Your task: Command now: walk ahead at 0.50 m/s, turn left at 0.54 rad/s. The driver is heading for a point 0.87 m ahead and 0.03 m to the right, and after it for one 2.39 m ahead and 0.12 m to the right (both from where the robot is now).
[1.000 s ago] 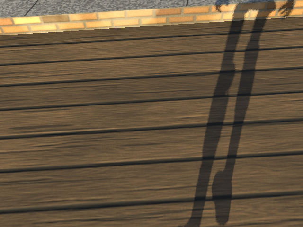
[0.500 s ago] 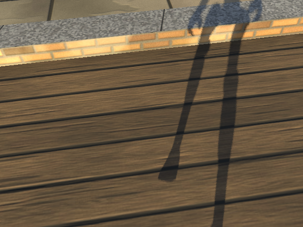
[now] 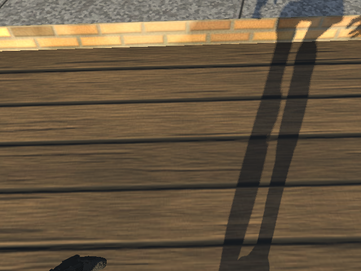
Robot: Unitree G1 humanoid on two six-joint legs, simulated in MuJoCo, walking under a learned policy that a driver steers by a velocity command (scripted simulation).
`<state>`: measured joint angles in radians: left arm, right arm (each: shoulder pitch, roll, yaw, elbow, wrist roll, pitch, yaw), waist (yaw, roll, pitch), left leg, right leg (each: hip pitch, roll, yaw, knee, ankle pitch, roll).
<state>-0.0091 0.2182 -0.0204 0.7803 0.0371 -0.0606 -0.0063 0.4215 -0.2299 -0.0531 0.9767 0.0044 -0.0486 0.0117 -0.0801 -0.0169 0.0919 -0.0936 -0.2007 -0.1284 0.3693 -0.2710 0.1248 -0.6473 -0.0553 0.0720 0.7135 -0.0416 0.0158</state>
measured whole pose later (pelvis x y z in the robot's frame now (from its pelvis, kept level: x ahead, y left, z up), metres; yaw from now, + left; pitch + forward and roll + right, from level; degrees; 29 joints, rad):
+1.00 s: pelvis +0.49 +0.05 +0.00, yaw -5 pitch +1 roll +1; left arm 0.07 0.23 0.05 0.82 0.03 0.00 -0.07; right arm 0.42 -0.21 -0.04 0.98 -0.02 -0.09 -0.02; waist -0.04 -0.02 0.05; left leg 0.10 -0.01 0.27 0.25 -0.35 0.01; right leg -0.60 -0.06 -0.09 0.70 -0.08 -0.09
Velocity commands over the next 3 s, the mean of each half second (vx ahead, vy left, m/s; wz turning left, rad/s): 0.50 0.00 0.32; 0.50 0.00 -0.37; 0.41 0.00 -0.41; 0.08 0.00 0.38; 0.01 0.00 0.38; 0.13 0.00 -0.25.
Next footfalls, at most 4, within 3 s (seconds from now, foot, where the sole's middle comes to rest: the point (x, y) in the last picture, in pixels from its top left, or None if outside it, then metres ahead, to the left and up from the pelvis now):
0.10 right None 0.24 -0.12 -0.77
0.56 left None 0.40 0.15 -0.77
1.08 right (190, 199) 0.69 -0.05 -0.77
1.60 left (170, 148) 0.94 0.02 -0.77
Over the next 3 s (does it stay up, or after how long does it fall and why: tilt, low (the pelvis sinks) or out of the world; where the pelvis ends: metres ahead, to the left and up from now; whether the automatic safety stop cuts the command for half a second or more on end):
stays up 0.85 -0.09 0.00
